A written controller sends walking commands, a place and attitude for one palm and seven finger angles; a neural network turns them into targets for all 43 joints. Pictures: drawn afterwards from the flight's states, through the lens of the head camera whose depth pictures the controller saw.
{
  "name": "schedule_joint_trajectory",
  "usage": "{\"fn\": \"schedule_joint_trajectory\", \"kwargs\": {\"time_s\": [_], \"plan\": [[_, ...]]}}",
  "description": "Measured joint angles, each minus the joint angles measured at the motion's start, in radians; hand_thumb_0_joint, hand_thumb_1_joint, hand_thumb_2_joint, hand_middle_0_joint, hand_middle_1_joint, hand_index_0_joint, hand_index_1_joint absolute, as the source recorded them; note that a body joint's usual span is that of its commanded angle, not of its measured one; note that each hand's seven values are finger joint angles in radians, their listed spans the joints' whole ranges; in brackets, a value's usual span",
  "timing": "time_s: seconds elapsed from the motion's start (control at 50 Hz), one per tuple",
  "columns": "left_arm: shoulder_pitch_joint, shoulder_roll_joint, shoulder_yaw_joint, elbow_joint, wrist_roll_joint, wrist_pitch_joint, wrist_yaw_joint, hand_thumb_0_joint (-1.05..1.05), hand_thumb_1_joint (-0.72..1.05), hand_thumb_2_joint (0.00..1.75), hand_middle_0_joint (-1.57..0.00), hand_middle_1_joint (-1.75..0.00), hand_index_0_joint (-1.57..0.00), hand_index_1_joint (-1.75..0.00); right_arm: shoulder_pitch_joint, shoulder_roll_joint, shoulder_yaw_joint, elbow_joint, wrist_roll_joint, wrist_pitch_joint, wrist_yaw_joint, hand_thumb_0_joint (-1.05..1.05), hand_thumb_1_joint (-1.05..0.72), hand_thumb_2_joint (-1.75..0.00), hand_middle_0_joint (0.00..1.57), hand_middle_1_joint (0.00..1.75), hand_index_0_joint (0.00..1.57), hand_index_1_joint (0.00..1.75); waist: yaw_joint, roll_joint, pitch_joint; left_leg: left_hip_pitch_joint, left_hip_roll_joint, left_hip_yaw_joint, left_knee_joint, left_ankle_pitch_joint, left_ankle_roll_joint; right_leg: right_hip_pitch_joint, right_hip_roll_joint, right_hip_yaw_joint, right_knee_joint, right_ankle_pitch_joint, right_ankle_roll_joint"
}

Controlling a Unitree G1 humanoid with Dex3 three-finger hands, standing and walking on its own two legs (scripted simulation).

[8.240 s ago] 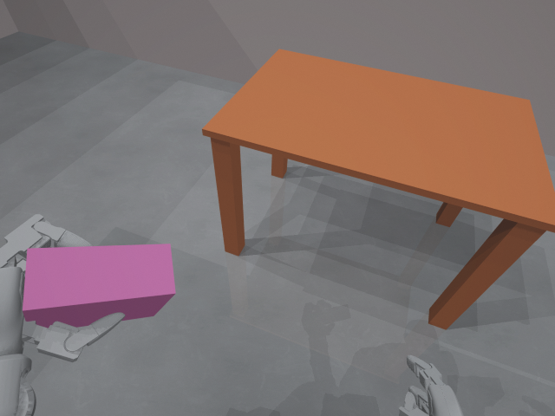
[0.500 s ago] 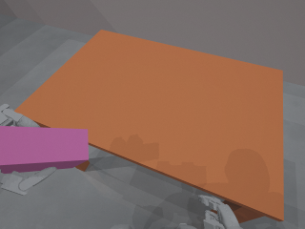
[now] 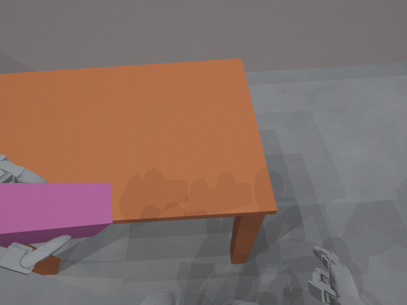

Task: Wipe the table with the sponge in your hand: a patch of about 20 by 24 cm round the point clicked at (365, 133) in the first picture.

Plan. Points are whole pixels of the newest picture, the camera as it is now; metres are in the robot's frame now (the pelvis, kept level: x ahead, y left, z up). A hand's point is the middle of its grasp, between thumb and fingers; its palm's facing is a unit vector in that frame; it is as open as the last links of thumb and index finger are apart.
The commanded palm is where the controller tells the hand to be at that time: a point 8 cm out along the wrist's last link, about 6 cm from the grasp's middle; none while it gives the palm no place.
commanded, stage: turn to face it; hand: left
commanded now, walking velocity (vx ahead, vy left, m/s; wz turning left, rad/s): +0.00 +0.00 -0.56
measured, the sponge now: (70, 213) +0.23 +0.20 +0.14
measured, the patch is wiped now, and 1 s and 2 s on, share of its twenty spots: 0.00 0.00 0.00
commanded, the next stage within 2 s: come to a stop and stand still in 0.56 s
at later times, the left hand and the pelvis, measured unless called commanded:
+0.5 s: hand (114, 232) +0.20 +0.12 +0.16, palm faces +0.15 -0.88 -0.45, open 10.1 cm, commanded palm +0.15 +0.19 +0.18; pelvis -0.07 -0.05 -0.01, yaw -13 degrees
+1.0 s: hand (122, 247) +0.18 +0.11 +0.16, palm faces +0.15 -0.86 -0.48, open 10.1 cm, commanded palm +0.14 +0.16 +0.18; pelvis -0.08 -0.07 +0.00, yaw -15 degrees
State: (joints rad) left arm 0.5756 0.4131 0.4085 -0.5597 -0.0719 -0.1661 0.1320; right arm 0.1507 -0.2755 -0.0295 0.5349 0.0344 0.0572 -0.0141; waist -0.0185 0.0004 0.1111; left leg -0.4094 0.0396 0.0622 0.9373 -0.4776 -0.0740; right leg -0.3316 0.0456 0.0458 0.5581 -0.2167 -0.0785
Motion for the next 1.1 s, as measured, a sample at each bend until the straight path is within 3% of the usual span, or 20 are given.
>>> {"fn": "schedule_joint_trajectory", "kwargs": {"time_s": [0.1, 0.16, 0.2, 0.26, 0.32, 0.34, 0.38, 0.42, 0.46, 0.52, 0.6, 0.66, 0.72, 0.78, 0.86, 1.0, 1.1], "plan": [[-0.018, -0.008, -0.029, 0.001, 0.011, 0.009, 0.004, 0.0, -0.5, 1.01, -0.73, -1.36, -0.74, -1.35, 0.023, -0.003, -0.002, -0.009, 0.007, 0.011, 0.005, 0.02, -0.9, -0.9, 0.2, 0.3, 0.2, 0.3, 0.008, -0.028, -0.048, 0.105, -0.028, 0.003, -0.284, 0.056, 0.026, -0.012, 0.043, 0.048, -0.054, 0.06, -0.008], [-0.041, -0.009, -0.05, -0.018, 0.019, 0.009, -0.004, 0.0, -0.5, 1.01, -0.73, -1.36, -0.74, -1.35, 0.034, 0.003, -0.005, -0.02, 0.006, 0.006, 0.004, 0.02, -0.9, -0.9, 0.2, 0.3, 0.2, 0.3, 0.01, -0.027, -0.065, 0.173, -0.008, 0.007, -0.45, 0.18, 0.048, -0.037, 0.08, 0.054, -0.039, 0.072, -0.007], [-0.06, 0.0, -0.05, -0.017, 0.028, 0.004, -0.011, 0.0, -0.5, 1.01, -0.73, -1.36, -0.74, -1.35, 0.032, 0.022, -0.006, -0.024, 0.007, 0.003, 0.0, 0.02, -0.9, -0.9, 0.2, 0.3, 0.2, 0.3, 0.024, -0.045, -0.055, 0.172, 0.003, 0.03, -0.439, 0.25, 0.044, -0.063, 0.082, 0.056, 0.024, -0.004, 0.02], [-0.056, 0.005, -0.036, 0.003, 0.035, 0.009, -0.021, 0.0, -0.5, 1.01, -0.73, -1.36, -0.74, -1.35, 0.045, 0.051, -0.002, -0.044, 0.001, -0.014, -0.003, 0.02, -0.9, -0.9, 0.2, 0.3, 0.2, 0.3, 0.03, -0.03, -0.062, 0.156, 0.03, 0.053, -0.394, 0.208, 0.031, -0.114, 0.042, -0.007, 0.23, -0.166, 0.078], [-0.049, 0.0, -0.026, 0.014, 0.031, 0.02, -0.015, 0.0, -0.5, 1.01, -0.72, -1.36, -0.74, -1.35, 0.06, 0.072, 0.017, -0.05, 0.003, -0.05, 0.0, 0.01, -0.9, -0.9, 0.2, 0.3, 0.2, 0.3, 0.043, 0.008, -0.058, 0.13, 0.074, 0.063, -0.332, 0.177, 0.011, -0.061, -0.008, -0.065, 0.195, -0.203, 0.104], [-0.053, -0.002, -0.023, 0.017, 0.031, 0.021, -0.013, 0.0, -0.5, 1.01, -0.72, -1.36, -0.74, -1.35, 0.062, 0.076, 0.025, -0.049, 0.004, -0.061, 0.003, 0.01, -0.9, -0.9, 0.2, 0.3, 0.2, 0.3, 0.049, 0.02, -0.052, 0.118, 0.092, 0.065, -0.301, 0.164, 0.003, -0.034, -0.019, -0.084, 0.141, -0.156, 0.1], [-0.086, -0.02, -0.033, 0.032, 0.036, 0.021, -0.01, 0.0, -0.5, 1.01, -0.72, -1.36, -0.74, -1.35, 0.056, 0.081, 0.036, -0.033, 0.006, -0.075, 0.006, 0.01, -0.9, -0.9, 0.2, 0.3, 0.2, 0.3, 0.045, 0.06, -0.021, 0.097, 0.13, 0.043, -0.238, 0.132, 0.004, -0.021, 0.006, -0.125, 0.118, -0.063, 0.04], [-0.113, -0.042, -0.053, 0.043, 0.03, 0.024, -0.009, 0.0, -0.5, 1.01, -0.72, -1.36, -0.74, -1.35, 0.049, 0.086, 0.043, -0.001, 0.007, -0.072, 0.009, 0.01, -0.9, -0.9, 0.2, 0.3, 0.2, 0.3, 0.043, 0.056, -0.01, 0.059, 0.094, -0.006, -0.136, 0.038, 0.018, -0.03, 0.014, -0.123, 0.122, -0.068, -0.014], [-0.109, -0.067, -0.069, 0.038, 0.019, 0.027, -0.005, 0.0, -0.5, 1.01, -0.72, -1.36, -0.74, -1.35, 0.037, 0.085, 0.051, 0.029, 0.001, -0.063, 0.009, 0.01, -0.9, -0.9, 0.2, 0.3, 0.2, 0.3, 0.039, 0.037, -0.003, 0.026, 0.042, -0.038, -0.017, 0.02, 0.023, -0.026, 0.016, -0.102, 0.08, -0.045, -0.032], [-0.067, -0.065, -0.074, 0.019, 0.014, 0.017, -0.002, 0.0, -0.5, 1.01, -0.72, -1.36, -0.74, -1.35, 0.031, 0.085, 0.055, 0.052, -0.01, -0.052, 0.005, 0.02, -0.9, -0.9, 0.2, 0.3, 0.2, 0.3, 0.02, 0.006, -0.008, 0.027, -0.006, -0.036, -0.005, 0.024, 0.027, -0.012, 0.017, -0.071, -0.008, 0.017, -0.037], [-0.02, -0.023, -0.059, 0.005, 0.019, -0.003, -0.003, 0.0, -0.5, 1.01, -0.72, -1.36, -0.74, -1.35, 0.042, 0.074, 0.042, 0.055, -0.012, -0.047, -0.006, 0.02, -0.9, -0.9, 0.2, 0.3, 0.2, 0.3, 0.008, -0.03, -0.042, 0.098, -0.039, -0.011, -0.194, 0.014, 0.045, -0.001, 0.024, -0.034, -0.106, 0.085, -0.045], [-0.014, -0.004, -0.051, 0.013, 0.025, -0.007, -0.001, 0.0, -0.5, 1.01, -0.72, -1.36, -0.74, -1.35, 0.048, 0.053, 0.027, 0.045, -0.008, -0.045, -0.011, 0.02, -0.9, -0.9, 0.2, 0.3, 0.2, 0.3, 0.003, -0.033, -0.068, 0.174, -0.041, -0.001, -0.379, 0.071, 0.062, -0.003, 0.043, -0.022, -0.145, 0.116, -0.046], [-0.041, -0.002, -0.061, 0.026, 0.029, -0.004, -0.002, 0.0, -0.5, 1.01, -0.72, -1.36, -0.74, -1.35, 0.051, 0.028, 0.002, 0.032, -0.001, -0.045, -0.021, 0.02, -0.9, -0.9, 0.2, 0.3, 0.2, 0.3, -0.005, -0.006, -0.079, 0.236, -0.008, -0.007, -0.515, 0.17, 0.075, -0.01, 0.075, -0.042, -0.143, 0.12, -0.035], [-0.059, -0.012, -0.071, 0.052, 0.038, -0.001, -0.007, 0.0, -0.5, 1.01, -0.72, -1.36, -0.74, -1.35, 0.049, 0.024, -0.01, 0.033, 0.008, -0.04, -0.03, 0.02, -0.9, -0.9, 0.2, 0.3, 0.2, 0.3, 0.003, -0.011, -0.078, 0.239, 0.004, 0.0, -0.494, 0.2, 0.058, 0.002, 0.082, -0.04, -0.14, 0.103, 0.004], [-0.041, -0.024, -0.08, 0.059, 0.06, 0.008, 0.006, 0.0, -0.5, 1.01, -0.72, -1.36, -0.74, -1.35, 0.074, 0.025, -0.009, 0.012, -0.01, -0.059, -0.043, 0.02, -0.9, -0.9, 0.2, 0.3, 0.2, 0.3, -0.009, 0.001, -0.1, 0.226, 0.008, -0.016, -0.469, 0.179, 0.055, -0.006, 0.079, -0.063, -0.12, 0.073, 0.026], [-0.036, -0.059, -0.095, 0.088, 0.069, -0.003, 0.025, 0.0, -0.5, 1.01, -0.72, -1.36, -0.74, -1.35, 0.095, 0.039, 0.002, 0.046, -0.034, -0.072, -0.05, 0.01, -0.9, -0.9, 0.2, 0.3, 0.2, 0.3, 0.007, 0.046, -0.125, 0.184, -0.015, -0.091, -0.394, 0.076, 0.093, 0.014, 0.086, -0.092, -0.166, 0.116, -0.045], [-0.061, -0.066, -0.111, 0.12, 0.066, -0.013, 0.03, 0.0, -0.5, 1.01, -0.72, -1.36, -0.74, -1.35, 0.1, 0.058, 0.026, 0.072, -0.029, -0.073, -0.047, 0.02, -0.9, -0.9, 0.2, 0.3, 0.2, 0.3, 0.02, 0.05, -0.125, 0.213, -0.027, -0.116, -0.458, 0.161, 0.092, 0.045, 0.087, -0.091, -0.217, 0.14, -0.043]]}}
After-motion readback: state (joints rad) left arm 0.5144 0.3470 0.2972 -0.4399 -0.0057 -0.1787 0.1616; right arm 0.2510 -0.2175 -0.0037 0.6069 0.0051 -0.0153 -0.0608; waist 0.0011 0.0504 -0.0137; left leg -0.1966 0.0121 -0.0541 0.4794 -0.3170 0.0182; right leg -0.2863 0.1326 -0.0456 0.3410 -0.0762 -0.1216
